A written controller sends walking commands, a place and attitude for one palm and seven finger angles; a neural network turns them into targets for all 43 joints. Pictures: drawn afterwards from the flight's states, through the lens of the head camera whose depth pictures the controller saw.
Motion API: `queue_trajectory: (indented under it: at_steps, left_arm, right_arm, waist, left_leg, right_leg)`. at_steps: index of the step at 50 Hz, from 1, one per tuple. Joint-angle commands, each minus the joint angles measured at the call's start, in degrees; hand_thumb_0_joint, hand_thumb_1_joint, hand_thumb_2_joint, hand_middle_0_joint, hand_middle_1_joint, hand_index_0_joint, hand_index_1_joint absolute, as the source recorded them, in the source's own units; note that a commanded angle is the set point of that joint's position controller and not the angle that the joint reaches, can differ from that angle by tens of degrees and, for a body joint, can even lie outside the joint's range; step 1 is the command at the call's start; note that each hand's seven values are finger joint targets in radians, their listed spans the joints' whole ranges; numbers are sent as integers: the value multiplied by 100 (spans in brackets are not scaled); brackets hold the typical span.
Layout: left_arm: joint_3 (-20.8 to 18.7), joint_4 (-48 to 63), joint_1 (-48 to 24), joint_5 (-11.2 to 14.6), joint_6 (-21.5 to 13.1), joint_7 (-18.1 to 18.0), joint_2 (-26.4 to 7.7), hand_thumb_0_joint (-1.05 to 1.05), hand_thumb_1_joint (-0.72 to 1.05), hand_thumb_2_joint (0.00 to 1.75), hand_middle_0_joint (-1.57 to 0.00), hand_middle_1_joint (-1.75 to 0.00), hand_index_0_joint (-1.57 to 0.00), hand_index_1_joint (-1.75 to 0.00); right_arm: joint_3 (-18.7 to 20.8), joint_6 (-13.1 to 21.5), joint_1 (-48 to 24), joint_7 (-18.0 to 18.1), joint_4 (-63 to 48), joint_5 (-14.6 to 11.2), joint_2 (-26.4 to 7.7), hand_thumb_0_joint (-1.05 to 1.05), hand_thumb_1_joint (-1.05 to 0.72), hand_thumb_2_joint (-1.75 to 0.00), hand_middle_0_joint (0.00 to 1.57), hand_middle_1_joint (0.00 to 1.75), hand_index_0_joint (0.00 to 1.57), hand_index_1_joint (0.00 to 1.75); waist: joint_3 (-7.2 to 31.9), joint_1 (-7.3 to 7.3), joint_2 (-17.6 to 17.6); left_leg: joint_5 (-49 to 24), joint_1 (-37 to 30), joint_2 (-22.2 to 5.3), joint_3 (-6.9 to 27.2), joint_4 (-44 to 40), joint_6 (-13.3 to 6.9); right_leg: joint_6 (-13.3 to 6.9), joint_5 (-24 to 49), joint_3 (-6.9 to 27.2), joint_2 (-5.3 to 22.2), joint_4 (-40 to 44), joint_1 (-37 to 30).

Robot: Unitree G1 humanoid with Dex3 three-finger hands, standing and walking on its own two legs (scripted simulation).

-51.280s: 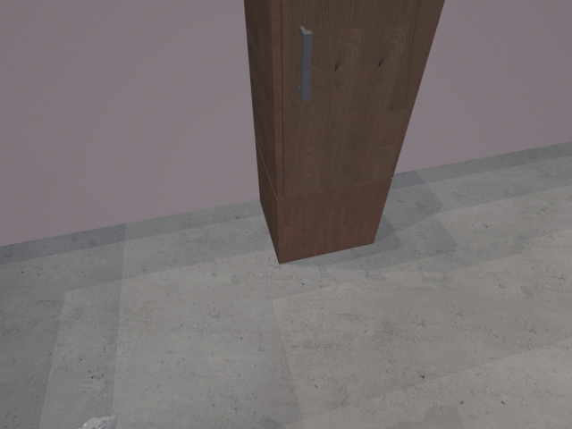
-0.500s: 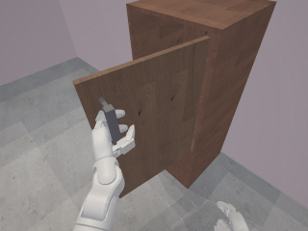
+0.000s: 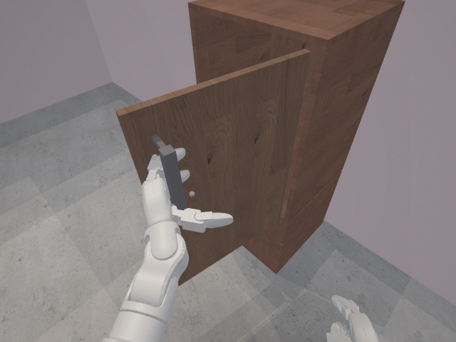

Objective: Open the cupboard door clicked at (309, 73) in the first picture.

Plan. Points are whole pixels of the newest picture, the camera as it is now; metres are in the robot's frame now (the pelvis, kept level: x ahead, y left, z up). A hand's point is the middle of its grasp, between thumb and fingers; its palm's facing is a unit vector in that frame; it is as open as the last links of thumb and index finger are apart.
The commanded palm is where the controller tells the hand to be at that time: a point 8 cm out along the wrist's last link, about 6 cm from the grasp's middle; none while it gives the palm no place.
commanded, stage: open thumb and fingers to let go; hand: left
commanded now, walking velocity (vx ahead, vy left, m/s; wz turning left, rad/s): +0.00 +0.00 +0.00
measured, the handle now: (169, 178) +0.36 +0.14 +0.12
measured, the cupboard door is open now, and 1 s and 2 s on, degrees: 80 81 81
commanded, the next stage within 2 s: slide the hand sideways off the handle in 0.06 s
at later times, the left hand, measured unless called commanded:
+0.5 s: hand (182, 206) +0.30 +0.10 +0.12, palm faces -0.11 -0.99 +0.00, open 15.9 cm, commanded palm +0.28 +0.15 +0.11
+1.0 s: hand (171, 222) +0.28 +0.12 +0.11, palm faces -0.06 -1.00 -0.02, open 16.0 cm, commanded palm +0.24 +0.19 +0.11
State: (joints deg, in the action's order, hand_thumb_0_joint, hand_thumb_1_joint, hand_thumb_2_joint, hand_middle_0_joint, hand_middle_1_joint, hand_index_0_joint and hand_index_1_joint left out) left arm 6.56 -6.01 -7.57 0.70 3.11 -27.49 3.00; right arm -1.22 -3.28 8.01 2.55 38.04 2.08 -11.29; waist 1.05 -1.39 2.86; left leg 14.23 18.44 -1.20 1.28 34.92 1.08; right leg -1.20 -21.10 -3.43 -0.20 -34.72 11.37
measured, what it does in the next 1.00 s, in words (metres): stands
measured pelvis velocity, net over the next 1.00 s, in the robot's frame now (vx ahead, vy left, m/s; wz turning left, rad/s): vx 0.03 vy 0.00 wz -0.05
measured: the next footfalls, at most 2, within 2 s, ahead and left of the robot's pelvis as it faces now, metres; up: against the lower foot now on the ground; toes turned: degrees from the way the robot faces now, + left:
none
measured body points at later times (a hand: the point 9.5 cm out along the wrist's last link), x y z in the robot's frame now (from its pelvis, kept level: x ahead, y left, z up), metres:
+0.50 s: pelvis -0.02 +0.02 +0.00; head -0.03 +0.01 +0.45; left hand +0.30 +0.16 +0.12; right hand +0.15 -0.19 -0.09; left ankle +0.05 +0.13 -0.73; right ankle -0.02 -0.10 -0.73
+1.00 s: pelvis +0.03 +0.00 +0.00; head +0.01 -0.02 +0.45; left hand +0.27 +0.17 +0.11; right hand +0.20 -0.23 -0.08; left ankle +0.05 +0.13 -0.73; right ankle -0.02 -0.10 -0.73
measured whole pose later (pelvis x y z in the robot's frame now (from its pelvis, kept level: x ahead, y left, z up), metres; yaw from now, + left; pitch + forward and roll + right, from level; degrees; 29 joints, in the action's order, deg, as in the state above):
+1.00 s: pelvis +0.03 +0.00 +0.00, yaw -3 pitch +0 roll +0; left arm -1.9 13.2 15.5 11.2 2.3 4.9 -9.8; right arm -2.6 -0.5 12.0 2.0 29.8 -1.4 -12.3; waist 2.8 -0.2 2.0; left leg 16.3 17.3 -2.1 -1.4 33.8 1.4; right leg -1.3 -22.4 -0.7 -0.8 -34.1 11.6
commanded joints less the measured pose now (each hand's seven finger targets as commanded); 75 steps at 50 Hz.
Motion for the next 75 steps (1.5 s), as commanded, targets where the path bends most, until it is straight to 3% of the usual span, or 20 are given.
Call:
queue_trajectory:
  at_steps: [1, 8, 9, 10, 12, 14, 15, 17, 18, 24, 26, 28, 32, 36, 45, 52, 58, 67, 71, 75]
  left_arm:
    - [-12, 1096, -2383, -34, -371, -113, 129, 0, -50, 30, -16, -35, -16, -35]
    - [169, 1018, -2766, -101, -272, -260, 342, 0, -50, 30, -15, -30, -15, -30]
    - [1151, 863, -2335, -570, -545, 905, -96, 0, -50, 30, -15, -30, -15, -30]
    - [673, 1038, -2483, -329, -784, 1512, -503, 0, -50, 30, -15, -30, -15, -30]
    - [688, 1337, -2795, -1, -1051, 2389, -708, 0, -50, 30, -15, -30, -15, -30]
    - [631, 1059, -2665, 482, -1042, 3065, -695, 0, -50, 30, -15, -30, -15, -30]
    - [491, 994, -2539, 724, -980, 3207, -648, 0, -50, 30, -15, -30, -15, -30]
    - [383, 901, -2422, 1061, -858, 3186, -444, 0, -50, 30, -15, -30, -15, -30]
    - [156, 859, -2173, 1111, -804, 3100, -567, 0, -50, 30, -15, -30, -15, -30]
    - [-187, 1097, -1678, 789, -696, 2617, -871, 0, -50, 30, -15, -30, -15, -30]
    - [-360, 1180, -1533, 740, -664, 2597, -1116, 0, -50, 30, -15, -30, -15, -30]
    - [-253, 1434, -1297, 738, -652, 2636, -973, 0, -50, 30, -15, -30, -15, -30]
    - [-434, 1652, -688, 764, -582, 2699, -1141, 0, -50, 30, -15, -30, -15, -30]
    - [-832, 1906, -201, 772, -495, 2737, -1501, 0, -50, 30, -15, -30, -15, -30]
    - [-1392, 2833, 1455, 1008, -335, 3015, -1760, 0, -50, 30, -15, -30, -15, -30]
    - [-1495, 3665, 1931, 1200, -818, 3393, -1945, 0, -50, 30, -15, -30, -15, -30]
    - [-1908, 3517, 2407, 1560, -1161, 3977, -2253, 0, -50, 30, -15, -30, -15, -30]
    - [-2126, 3156, 2299, 1922, -1233, 4518, -2394, 0, -50, 30, -15, -30, -15, -30]
    - [-2139, 3062, 2253, 1924, -1263, 4494, -2443, 0, -50, 30, -15, -30, -15, -30]
    - [-2308, 3241, 2274, 1880, -1304, 4396, -2595, 0, -50, 30, -15, -30, -15, -30]
  right_arm:
    - [127, 249, -858, 55, -882, -3, -417, 0, -90, -90, 20, 30, 20, 30]
    - [86, 207, -908, 12, -877, -9, -387, 0, -90, -90, 20, 30, 20, 30]
    - [107, 162, -427, -32, -777, 9, -579, 0, -90, -90, 20, 30, 20, 30]
    - [139, 155, -419, 34, -949, -93, -572, 0, -90, -90, 20, 30, 20, 30]
    - [74, 239, -469, 125, -1086, -188, -556, 0, -90, -90, 20, 30, 20, 30]
    - [-3, 379, -530, 187, -1167, -290, -566, 0, -90, -90, 20, 30, 20, 30]
    - [-21, 446, -587, 209, -1231, -338, -569, 0, -90, -90, 20, 30, 20, 30]
    - [-57, 616, -600, 192, -1269, -395, -572, 0, -90, -90, 20, 30, 20, 30]
    - [-37, 670, -589, 170, -1275, -401, -601, 0, -90, -90, 20, 30, 20, 30]
    - [-3, 752, -523, -4, -1352, -356, -652, 0, -90, -90, 20, 30, 20, 30]
    - [4, 736, -512, -18, -1369, -349, -690, 0, -90, -90, 20, 30, 20, 30]
    - [-1, 739, -541, -35, -1456, -342, -643, 0, -90, -90, 20, 30, 20, 30]
    - [12, 714, -527, -41, -1542, -350, -654, 0, -90, -90, 20, 30, 20, 30]
    - [26, 666, -487, -34, -1584, -341, -663, 0, -90, -90, 20, 30, 20, 30]
    - [70, 544, -433, -25, -1821, -360, -619, 0, -90, -90, 20, 30, 20, 30]
    - [143, 749, -211, 56, -1833, -357, -662, 0, -90, -90, 20, 30, 20, 30]
    - [161, 996, -68, 167, -1729, -392, -731, 0, -90, -90, 20, 30, 20, 30]
    - [144, 1377, -122, 262, -1663, -452, -812, 0, -90, -90, 20, 30, 20, 30]
    - [142, 1544, -136, 271, -1618, -457, -839, 0, -90, -90, 20, 30, 20, 30]
    - [128, 1654, -169, 269, -1611, -458, -809, 0, -90, -90, 20, 30, 20, 30]
  waist:
    - [846, 114, -737]
    - [1056, 155, -599]
    - [894, 585, -1040]
    - [1149, 393, -799]
    - [1441, 391, -165]
    - [1187, 436, -168]
    - [1122, 355, -176]
    - [919, 301, -290]
    - [897, 209, -391]
    - [876, 96, -456]
    - [901, 60, -395]
    - [923, 44, -251]
    - [833, -7, -364]
    - [878, -74, -244]
    - [998, -128, -429]
    - [936, 81, -322]
    - [1037, 58, -387]
    - [842, 48, -531]
    - [702, 46, -555]
    - [770, -69, -238]
  left_leg:
    - [-283, -933, 173, -85, -259, -197]
    - [-104, -888, 160, 17, -326, -156]
    - [-407, -1037, 109, 51, -359, -238]
    - [-498, -1044, 99, 32, -363, -253]
    - [-504, -1344, 128, 37, -351, -240]
    - [-196, -1286, 140, 113, -416, -231]
    - [-21, -1225, 139, 137, -481, -213]
    - [342, -1068, 111, 267, -615, -169]
    - [425, -991, 96, 281, -657, -155]
    - [714, -755, 79, 205, -748, -137]
    - [623, -730, 79, 164, -719, -147]
    - [464, -786, 88, 106, -707, -148]
    - [175, -782, 56, 23, -667, -172]
    - [-122, -816, 69, -70, -621, -173]
    - [-1098, -835, 122, -310, -393, -227]
    - [-1394, -852, 172, -266, -38, -255]
    - [-1289, -635, 241, -191, 172, -251]
    - [-906, -390, 256, -84, 212, -258]
    - [-736, -318, 234, -46, 214, -257]
    - [-612, -339, 238, -42, 82, -246]
  right_leg:
    - [19, 553, 134, 33, 998, 785]
    - [-31, 456, -3, -14, 745, 872]
    - [-1, 900, 108, -14, 554, 1099]
    - [-37, 1072, 113, -13, 541, 941]
    - [-79, 1107, 120, -10, 518, 878]
    - [-76, 851, 44, -54, 585, 992]
    - [-70, 697, 13, -83, 629, 987]
    - [-49, 433, -114, -118, 611, 1064]
    - [-43, 352, -134, -132, 618, 1033]
    - [-28, 79, -105, -124, 568, 965]
    - [-38, 119, -67, -120, 584, 892]
    - [-43, 214, -63, -111, 595, 847]
    - [-20, 396, -45, -129, 664, 775]
    - [-29, 631, -12, -142, 693, 605]
    - [67, 2198, 63, -112, 582, 184]
    - [200, 3075, 125, -76, 366, 381]
    - [319, 3498, 251, 43, 270, 401]
    - [361, 2876, 350, 106, 364, 587]
    - [338, 2413, 378, 89, 428, 730]
    - [224, 1846, 301, 50, 452, 733]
